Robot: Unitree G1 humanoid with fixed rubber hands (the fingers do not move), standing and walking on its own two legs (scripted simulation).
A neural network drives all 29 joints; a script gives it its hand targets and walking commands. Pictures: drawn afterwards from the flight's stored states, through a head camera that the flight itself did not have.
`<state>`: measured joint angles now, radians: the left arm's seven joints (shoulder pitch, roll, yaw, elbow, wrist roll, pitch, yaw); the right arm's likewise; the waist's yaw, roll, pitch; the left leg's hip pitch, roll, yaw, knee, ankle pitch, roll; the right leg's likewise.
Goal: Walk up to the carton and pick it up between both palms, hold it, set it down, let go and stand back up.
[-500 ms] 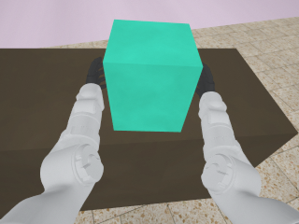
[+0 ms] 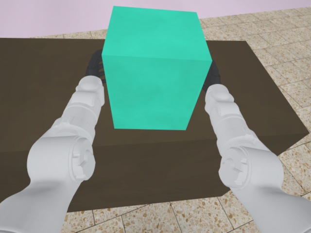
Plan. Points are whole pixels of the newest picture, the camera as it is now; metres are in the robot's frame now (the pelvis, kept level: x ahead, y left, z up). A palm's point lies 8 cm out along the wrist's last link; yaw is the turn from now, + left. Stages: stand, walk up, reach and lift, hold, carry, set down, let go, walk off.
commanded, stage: set down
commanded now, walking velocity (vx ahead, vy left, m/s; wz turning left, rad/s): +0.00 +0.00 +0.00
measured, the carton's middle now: (152, 73) +0.50 +0.00 +0.12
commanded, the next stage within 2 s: none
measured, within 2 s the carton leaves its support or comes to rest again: neither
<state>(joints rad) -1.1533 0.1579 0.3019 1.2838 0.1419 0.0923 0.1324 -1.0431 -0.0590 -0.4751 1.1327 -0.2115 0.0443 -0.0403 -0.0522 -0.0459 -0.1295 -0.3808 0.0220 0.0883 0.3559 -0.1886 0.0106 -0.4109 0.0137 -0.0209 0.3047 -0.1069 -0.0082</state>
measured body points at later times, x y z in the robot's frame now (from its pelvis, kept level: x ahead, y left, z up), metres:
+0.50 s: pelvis -0.01 -0.02 -0.01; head +0.06 +0.01 +0.44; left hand +0.49 +0.18 +0.13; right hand +0.48 -0.20 +0.13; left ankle -0.02 +0.11 -0.75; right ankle +0.01 -0.11 -0.75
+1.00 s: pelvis -0.02 -0.03 -0.01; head +0.03 +0.00 +0.43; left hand +0.48 +0.19 +0.21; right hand +0.47 -0.20 +0.21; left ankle -0.02 +0.11 -0.75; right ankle +0.01 -0.11 -0.75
